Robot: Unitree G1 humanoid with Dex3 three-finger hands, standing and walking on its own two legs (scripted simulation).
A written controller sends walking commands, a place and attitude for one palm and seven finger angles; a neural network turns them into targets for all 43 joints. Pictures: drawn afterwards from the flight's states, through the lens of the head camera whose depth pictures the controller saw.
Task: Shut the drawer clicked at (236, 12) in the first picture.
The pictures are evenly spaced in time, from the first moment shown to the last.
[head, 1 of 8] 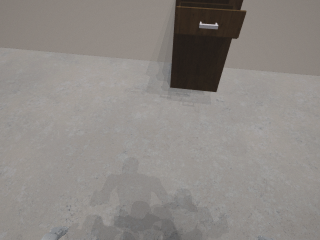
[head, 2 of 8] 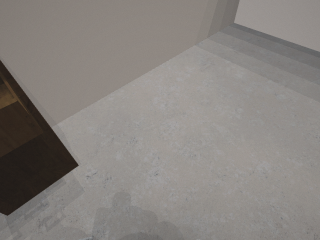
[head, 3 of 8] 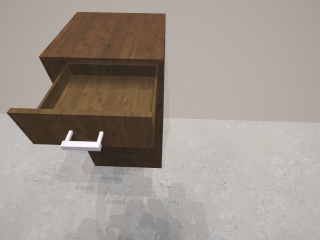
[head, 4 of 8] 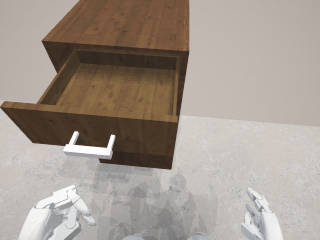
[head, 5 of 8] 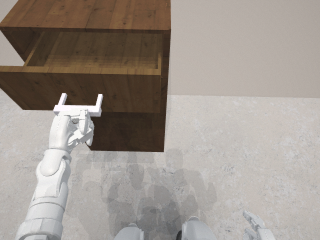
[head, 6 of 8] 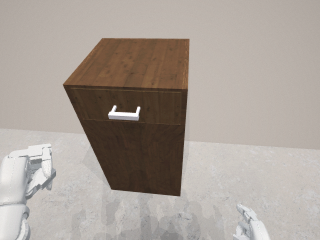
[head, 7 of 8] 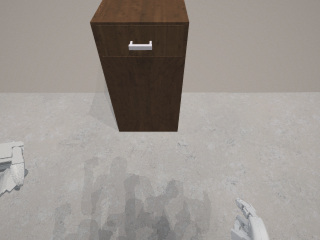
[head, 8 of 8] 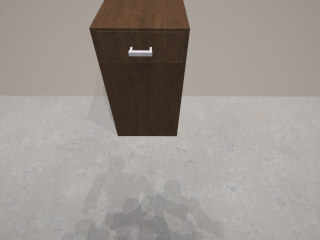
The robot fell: no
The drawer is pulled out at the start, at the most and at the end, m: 0.28 0.28 0.00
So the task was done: yes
